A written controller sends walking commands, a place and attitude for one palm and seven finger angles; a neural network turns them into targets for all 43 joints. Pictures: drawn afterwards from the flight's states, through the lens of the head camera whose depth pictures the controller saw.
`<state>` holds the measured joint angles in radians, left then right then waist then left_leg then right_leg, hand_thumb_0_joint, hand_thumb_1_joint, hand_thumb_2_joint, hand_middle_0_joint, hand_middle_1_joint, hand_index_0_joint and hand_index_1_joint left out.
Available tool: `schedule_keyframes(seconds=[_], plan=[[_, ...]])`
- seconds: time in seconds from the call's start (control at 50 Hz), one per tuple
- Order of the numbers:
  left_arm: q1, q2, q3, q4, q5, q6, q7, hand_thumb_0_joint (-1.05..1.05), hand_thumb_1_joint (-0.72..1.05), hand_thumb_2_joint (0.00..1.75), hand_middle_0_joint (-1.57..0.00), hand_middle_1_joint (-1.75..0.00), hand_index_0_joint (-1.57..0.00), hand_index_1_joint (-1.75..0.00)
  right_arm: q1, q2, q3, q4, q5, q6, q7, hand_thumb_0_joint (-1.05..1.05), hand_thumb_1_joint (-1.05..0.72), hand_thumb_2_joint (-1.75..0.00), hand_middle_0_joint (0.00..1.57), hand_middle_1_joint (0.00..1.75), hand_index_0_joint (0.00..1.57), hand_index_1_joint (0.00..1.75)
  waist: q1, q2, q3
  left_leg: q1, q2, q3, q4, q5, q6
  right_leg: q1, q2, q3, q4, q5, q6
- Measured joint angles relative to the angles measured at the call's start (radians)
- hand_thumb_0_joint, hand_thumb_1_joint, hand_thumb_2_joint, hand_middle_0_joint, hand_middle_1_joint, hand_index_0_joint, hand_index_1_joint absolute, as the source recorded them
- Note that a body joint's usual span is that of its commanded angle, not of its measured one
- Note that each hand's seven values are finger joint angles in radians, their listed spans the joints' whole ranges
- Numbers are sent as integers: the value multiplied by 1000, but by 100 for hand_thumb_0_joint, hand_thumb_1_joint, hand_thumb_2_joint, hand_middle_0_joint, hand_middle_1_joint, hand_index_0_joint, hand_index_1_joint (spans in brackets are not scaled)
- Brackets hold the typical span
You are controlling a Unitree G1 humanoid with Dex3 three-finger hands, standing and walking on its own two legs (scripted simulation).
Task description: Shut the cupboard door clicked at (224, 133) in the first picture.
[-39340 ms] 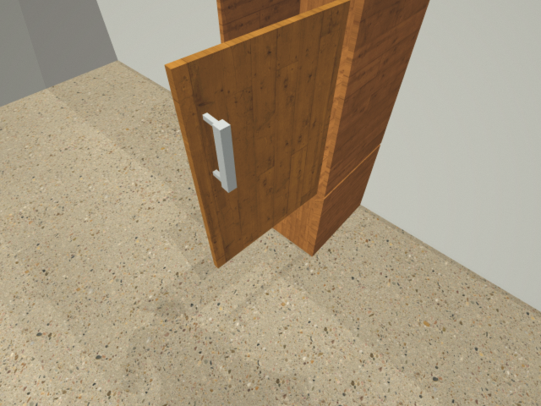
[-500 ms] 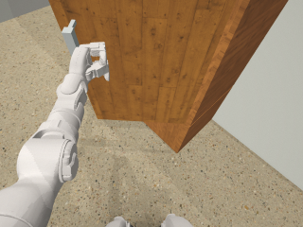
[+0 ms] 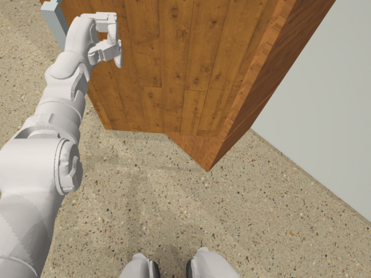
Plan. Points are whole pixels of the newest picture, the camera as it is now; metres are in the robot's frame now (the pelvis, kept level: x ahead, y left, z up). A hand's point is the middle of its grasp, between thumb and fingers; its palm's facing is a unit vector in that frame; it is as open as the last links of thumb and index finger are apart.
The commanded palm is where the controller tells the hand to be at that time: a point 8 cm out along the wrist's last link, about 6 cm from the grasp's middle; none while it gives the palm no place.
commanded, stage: push the door shut along its arc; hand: left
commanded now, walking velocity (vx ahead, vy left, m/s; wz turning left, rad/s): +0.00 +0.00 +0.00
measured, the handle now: (70, 38) +0.59 +0.15 +0.12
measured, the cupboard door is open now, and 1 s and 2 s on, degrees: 41 29 29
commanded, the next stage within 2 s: pull the fist back off the door in 0.40 s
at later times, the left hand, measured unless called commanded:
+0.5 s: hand (132, 34) +0.58 +0.03 +0.13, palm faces -0.39 -0.92 -0.01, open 3.6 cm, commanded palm +0.61 +0.06 +0.13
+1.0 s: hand (138, 33) +0.57 +0.02 +0.14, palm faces +0.07 -1.00 +0.04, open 3.1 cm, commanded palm +0.53 +0.06 +0.13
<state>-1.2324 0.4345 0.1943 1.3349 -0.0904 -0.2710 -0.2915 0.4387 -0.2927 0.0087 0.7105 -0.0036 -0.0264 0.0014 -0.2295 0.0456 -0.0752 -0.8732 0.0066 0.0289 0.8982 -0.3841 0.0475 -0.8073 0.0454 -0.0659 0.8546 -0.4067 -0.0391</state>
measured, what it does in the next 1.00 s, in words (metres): stands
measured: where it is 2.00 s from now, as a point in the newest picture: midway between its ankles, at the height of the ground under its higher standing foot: outside the picture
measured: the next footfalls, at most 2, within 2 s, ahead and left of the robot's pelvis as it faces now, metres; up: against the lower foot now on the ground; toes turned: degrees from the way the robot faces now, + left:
none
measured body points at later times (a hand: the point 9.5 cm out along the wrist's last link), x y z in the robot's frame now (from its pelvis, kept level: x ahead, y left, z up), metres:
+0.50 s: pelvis +0.00 +0.00 -0.02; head +0.16 +0.01 +0.40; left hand +0.59 +0.08 +0.14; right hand -0.06 -0.27 -0.12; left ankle +0.02 +0.09 -0.69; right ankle -0.01 -0.10 -0.69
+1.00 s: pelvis +0.02 -0.01 +0.01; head +0.13 -0.02 +0.44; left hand +0.56 +0.07 +0.14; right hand -0.06 -0.24 -0.11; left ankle +0.02 +0.09 -0.69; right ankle -0.01 -0.10 -0.69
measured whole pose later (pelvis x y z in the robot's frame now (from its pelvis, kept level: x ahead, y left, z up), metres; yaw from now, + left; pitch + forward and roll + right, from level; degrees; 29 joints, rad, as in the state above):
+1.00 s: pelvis +0.02 -0.01 +0.01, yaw -1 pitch +21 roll -2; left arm -1.16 0.23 0.31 1.26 0.01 -0.31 0.24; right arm 0.53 -0.24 -0.01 0.69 -0.08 -0.03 0.11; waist -0.22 0.07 -0.14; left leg -0.83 0.03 0.04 0.86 -0.40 0.03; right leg -0.78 0.07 -0.04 0.81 -0.41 -0.05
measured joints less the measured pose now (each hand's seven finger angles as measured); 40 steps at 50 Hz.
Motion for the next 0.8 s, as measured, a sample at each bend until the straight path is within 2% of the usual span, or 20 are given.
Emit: schedule_keyframes(seconds=[0.38,0.52,0.54,0.56,0.62,0.66,0.7,0.74,0.8], plan=[[-188,41,-52,67,13,70,-29,3,101,100,-130,-150,-130,-150,-36,3,5,32,-22,-38,-12,0,-90,-90,21,30,21,30,-33,5,-4,-131,2,-25,83,-21,-5,-119,1,-27,74,-25,-9],[-242,52,-45,83,25,97,-35,3,103,102,-130,-150,-130,-150,-35,12,12,43,-28,-49,-15,0,-90,-90,21,30,21,30,-50,7,-7,-170,5,-23,111,-32,-5,-160,4,-25,102,-35,-10],[-249,43,-8,91,24,106,-8,3,102,101,-130,-150,-130,-149,-29,12,12,38,-30,-49,-13,0,-90,-90,21,30,21,30,-49,12,-11,-178,8,-25,116,-34,-6,-166,6,-27,103,-35,-10],[-256,27,33,98,23,112,52,4,100,100,-130,-150,-130,-149,-20,12,12,30,-34,-51,-6,0,-90,-90,21,30,21,30,-48,17,-17,-188,11,-26,120,-36,-7,-174,9,-28,103,-35,-10],[-258,-21,128,101,35,119,279,3,93,97,-130,-150,-130,-149,5,19,12,4,-58,-53,32,0,-91,-90,21,30,21,30,-52,22,-37,-204,13,-24,124,-39,-9,-192,11,-25,106,-35,-8],[-233,-54,160,69,77,102,425,2,90,95,-130,-150,-130,-150,24,27,8,-13,-82,-53,65,0,-91,-90,21,30,20,30,-54,25,-52,-210,15,-19,123,-41,-10,-200,13,-21,108,-37,-8],[-190,-80,167,28,145,60,540,2,90,93,-130,-150,-130,-150,43,36,3,-22,-103,-54,96,0,-91,-90,21,30,20,30,-53,29,-68,-212,18,-13,124,-45,-11,-206,15,-14,111,-39,-9],[-143,-95,142,-10,203,17,601,2,89,92,-130,-150,-130,-150,54,48,-3,-21,-114,-48,121,0,-91,-90,21,30,20,30,-50,32,-73,-203,20,-7,123,-49,-12,-201,17,-8,113,-43,-10],[-82,-114,103,-35,231,-8,592,2,89,91,-130,-150,-130,-150,64,65,-7,-11,-107,-23,135,0,-91,-90,21,30,21,30,-40,32,-66,-158,20,0,99,-48,-11,-161,18,1,94,-41,-11]])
